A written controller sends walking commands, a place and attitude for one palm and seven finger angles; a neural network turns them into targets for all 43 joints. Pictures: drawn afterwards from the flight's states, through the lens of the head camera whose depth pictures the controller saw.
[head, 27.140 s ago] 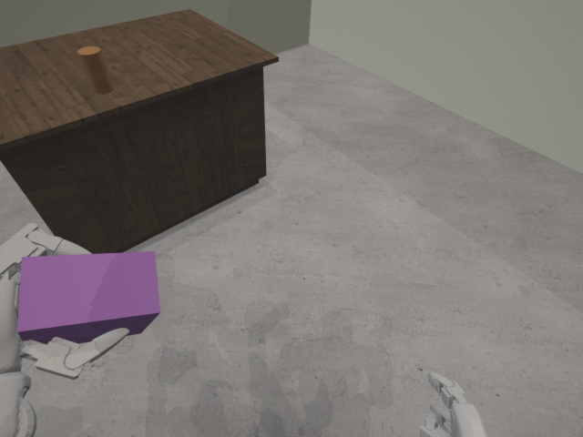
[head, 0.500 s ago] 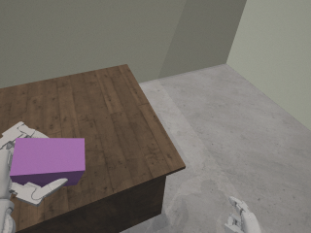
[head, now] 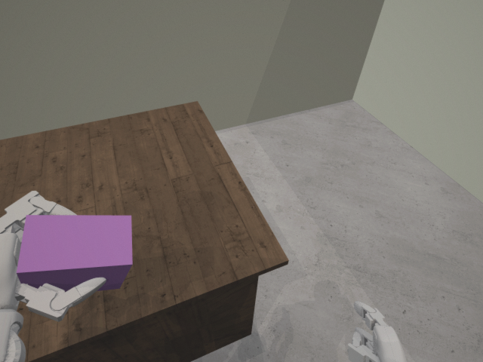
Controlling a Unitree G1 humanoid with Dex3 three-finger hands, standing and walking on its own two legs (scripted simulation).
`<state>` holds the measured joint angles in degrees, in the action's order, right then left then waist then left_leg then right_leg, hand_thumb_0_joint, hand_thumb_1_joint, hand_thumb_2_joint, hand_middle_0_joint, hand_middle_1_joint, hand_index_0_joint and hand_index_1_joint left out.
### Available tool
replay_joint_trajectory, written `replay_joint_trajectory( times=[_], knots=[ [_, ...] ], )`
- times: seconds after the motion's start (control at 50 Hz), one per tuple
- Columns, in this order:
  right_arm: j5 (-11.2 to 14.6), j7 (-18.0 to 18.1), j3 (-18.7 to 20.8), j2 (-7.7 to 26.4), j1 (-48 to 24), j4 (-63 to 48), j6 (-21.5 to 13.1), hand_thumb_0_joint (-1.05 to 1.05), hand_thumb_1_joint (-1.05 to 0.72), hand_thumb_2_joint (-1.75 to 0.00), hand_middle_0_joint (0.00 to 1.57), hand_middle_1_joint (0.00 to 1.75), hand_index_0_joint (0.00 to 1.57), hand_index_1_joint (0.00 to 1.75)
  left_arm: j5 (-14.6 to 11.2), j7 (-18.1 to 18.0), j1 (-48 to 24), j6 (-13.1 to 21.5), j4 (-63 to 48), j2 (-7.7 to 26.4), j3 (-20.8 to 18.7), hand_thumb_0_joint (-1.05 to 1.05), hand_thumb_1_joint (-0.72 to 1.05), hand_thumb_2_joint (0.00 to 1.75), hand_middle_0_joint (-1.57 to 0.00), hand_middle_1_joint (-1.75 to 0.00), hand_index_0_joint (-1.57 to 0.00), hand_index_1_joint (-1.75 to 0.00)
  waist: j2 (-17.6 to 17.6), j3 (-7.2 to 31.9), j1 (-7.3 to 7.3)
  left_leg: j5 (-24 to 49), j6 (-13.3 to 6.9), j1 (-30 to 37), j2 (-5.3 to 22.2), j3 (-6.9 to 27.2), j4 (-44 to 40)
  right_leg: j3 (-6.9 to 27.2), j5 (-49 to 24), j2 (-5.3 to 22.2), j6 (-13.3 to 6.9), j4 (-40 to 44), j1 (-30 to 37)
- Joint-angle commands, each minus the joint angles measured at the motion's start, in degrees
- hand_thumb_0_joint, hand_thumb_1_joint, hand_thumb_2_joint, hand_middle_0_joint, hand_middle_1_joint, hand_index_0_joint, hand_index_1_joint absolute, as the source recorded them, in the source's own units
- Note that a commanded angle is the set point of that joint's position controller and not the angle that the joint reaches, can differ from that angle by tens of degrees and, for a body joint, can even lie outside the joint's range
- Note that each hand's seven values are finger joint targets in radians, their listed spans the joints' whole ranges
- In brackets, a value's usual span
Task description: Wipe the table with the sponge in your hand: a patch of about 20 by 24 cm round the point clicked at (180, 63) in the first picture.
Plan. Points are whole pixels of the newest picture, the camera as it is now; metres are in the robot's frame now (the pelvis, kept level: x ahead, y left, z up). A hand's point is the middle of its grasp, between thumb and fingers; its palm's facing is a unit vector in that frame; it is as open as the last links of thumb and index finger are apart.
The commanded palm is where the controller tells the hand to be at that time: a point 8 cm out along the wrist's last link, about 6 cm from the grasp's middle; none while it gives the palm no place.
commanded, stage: shuffle to correct the standing spot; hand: left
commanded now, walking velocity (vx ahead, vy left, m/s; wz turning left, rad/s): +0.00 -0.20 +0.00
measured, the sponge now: (94, 256) +0.22 +0.21 +0.14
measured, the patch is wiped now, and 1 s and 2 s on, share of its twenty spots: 0.00 0.00 0.00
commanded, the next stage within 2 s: come to a stop and stand still in 0.46 s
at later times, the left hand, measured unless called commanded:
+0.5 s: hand (59, 257) +0.20 +0.24 +0.16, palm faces +0.35 -0.87 -0.35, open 10.2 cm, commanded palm +0.16 +0.28 +0.18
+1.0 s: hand (23, 251) +0.21 +0.29 +0.16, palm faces +0.32 -0.84 -0.43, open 10.2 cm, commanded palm +0.16 +0.32 +0.18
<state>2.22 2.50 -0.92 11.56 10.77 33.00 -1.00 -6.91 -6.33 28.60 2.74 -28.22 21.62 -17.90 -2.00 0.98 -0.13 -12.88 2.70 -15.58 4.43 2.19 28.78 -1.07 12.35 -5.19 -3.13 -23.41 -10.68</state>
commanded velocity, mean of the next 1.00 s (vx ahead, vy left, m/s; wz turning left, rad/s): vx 0.00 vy -0.11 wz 0.00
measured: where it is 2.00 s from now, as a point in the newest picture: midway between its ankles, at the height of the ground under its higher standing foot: outside the picture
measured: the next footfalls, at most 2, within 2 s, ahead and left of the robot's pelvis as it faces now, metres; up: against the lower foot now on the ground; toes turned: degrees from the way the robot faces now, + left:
none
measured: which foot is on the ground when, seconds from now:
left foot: down 0.00-1.00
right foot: down 0.00-1.00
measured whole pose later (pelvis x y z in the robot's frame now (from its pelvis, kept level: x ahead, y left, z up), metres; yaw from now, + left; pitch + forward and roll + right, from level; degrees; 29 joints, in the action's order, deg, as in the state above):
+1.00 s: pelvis +0.00 +0.04 +0.00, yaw +0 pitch +0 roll -1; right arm 0.8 2.6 -0.1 10.6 13.4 34.4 -7.8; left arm -3.1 -4.7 26.8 12.7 -28.2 25.2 -21.3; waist 2.7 -3.4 1.2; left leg -12.6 -0.9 -15.8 0.8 -1.8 28.5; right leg 0.4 13.8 -0.8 0.1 -26.8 -12.7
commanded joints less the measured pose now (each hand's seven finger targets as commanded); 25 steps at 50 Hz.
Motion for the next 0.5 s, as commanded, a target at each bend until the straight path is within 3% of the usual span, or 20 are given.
replay_joint_trajectory(
  times=[0.0,0.04,0.24,0.36,0.48],
  knots=[
    [-0.21,0.64,2.65,6.52,-6.95,-9.74,-3.29,0.0,-0.9,-0.9,0.2,0.3,0.2,0.3,-0.26,-0.89,-5.48,3.91,-13.44,9.6,-6.46,0.0,0.1,1.3,-1.2,-1.6,-1.2,-1.6,-0.89,5.32,-0.48,4.98,-4.38,5.08,3.67,2.05,-2.41,5.75,-6.99,8.45,1.71,5.58,-1.7],
    [-0.12,0.64,2.74,6.72,-6.99,-9.66,-3.35,0.0,-0.9,-0.9,0.2,0.3,0.2,0.3,-0.31,-0.95,-6.53,4.07,-15.48,10.37,-6.58,0.0,0.1,1.3,-1.2,-1.6,-1.2,-1.6,-2.87,5.66,-0.66,5.87,-4.31,5.25,3.68,2.43,-2.8,5.36,-7.57,8.51,1.49,5.04,-1.26],
    [-0.16,0.55,2.81,6.77,-6.57,-9.75,-3.16,0.0,-0.9,-0.9,0.2,0.3,0.2,0.3,-0.26,-0.96,-3.48,4.3,-13.83,9.95,-7.12,0.0,0.1,1.3,-1.2,-1.6,-1.2,-1.6,-3.67,5.33,-0.62,5.42,-4.39,4.33,4.53,3.68,-4.76,4.17,-6.28,7.47,2.07,4.57,-0.77],
    [-0.08,0.6,2.62,6.69,-6.64,-9.92,-3.26,0.0,-0.9,-0.9,0.2,0.3,0.2,0.3,-0.17,-0.93,-4.37,4.11,-12.5,9.15,-6.38,0.0,0.1,1.3,-1.2,-1.6,-1.2,-1.6,-1.14,4.09,-0.71,-0.36,-4.33,3.49,4.05,3.42,-5.18,4.6,-2.7,7.46,1.97,5.54,-2.37],
    [-0.35,0.64,2.59,6.78,-6.62,-9.75,-3.61,0.0,-0.9,-0.9,0.2,0.3,0.2,0.3,-0.1,-1.12,-5.61,4.18,-13.93,9.67,-6.54,0.0,0.1,1.3,-1.2,-1.6,-1.2,-1.6,-1.58,4.79,-0.57,1.93,-4.44,4.11,4.01,3.3,-4.51,4.69,-4.08,7.69,1.86,5.45,-1.92]
  ],
)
